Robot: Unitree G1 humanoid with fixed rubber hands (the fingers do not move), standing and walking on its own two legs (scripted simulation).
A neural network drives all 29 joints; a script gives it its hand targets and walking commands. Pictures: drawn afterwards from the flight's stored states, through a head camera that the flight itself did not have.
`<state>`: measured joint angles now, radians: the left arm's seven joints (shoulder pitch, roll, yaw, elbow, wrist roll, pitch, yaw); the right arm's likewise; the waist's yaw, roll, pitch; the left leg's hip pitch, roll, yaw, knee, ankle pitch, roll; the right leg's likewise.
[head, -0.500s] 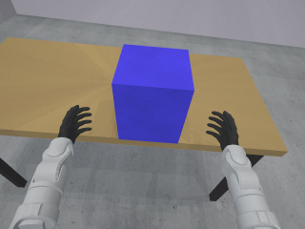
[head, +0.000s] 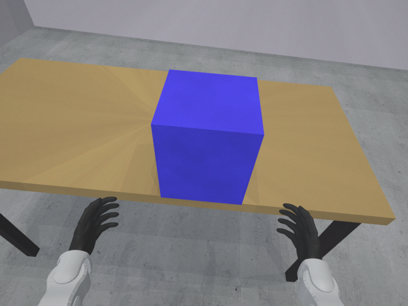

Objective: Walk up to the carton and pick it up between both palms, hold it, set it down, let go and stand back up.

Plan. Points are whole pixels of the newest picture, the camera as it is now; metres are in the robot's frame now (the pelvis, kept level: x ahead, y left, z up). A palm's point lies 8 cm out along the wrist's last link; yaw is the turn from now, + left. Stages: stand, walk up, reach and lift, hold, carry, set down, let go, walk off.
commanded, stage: set down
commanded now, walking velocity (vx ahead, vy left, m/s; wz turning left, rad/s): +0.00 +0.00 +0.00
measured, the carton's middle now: (206, 139) +0.48 +0.03 +0.04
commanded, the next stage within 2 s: let go in 1.00 s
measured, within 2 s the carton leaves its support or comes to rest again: neither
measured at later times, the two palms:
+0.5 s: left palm (88, 268) +0.19 +0.24 -0.04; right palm (310, 282) +0.19 -0.19 -0.04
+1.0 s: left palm (94, 291) +0.16 +0.22 -0.07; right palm out of the picture +0.16 -0.22 -0.07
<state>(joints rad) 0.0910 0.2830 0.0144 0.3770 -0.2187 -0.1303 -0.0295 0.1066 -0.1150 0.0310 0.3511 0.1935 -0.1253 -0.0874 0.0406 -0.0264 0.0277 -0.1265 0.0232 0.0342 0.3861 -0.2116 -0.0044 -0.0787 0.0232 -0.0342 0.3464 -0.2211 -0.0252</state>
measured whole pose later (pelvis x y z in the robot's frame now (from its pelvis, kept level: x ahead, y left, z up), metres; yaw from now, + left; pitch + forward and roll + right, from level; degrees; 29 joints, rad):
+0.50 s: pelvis +0.01 +0.00 +0.00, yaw -1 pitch -5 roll +0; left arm 0.20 0.25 0.01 0.41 -0.10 -0.02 -0.04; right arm 0.21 -0.12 0.04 0.49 0.10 -0.16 -0.06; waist 0.04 -0.02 0.05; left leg -0.05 0.03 0.04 0.37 -0.22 -0.01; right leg -0.01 0.03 -0.02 0.33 -0.22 -0.03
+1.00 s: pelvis +0.00 -0.01 +0.00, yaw -1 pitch -6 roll +0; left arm 0.19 0.22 0.02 0.53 -0.03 0.10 -0.01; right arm 0.17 -0.15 -0.01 0.68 0.01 -0.14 0.00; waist 0.01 -0.02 0.07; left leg -0.07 0.03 0.04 0.39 -0.22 -0.02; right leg -0.04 0.03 -0.02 0.37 -0.23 -0.04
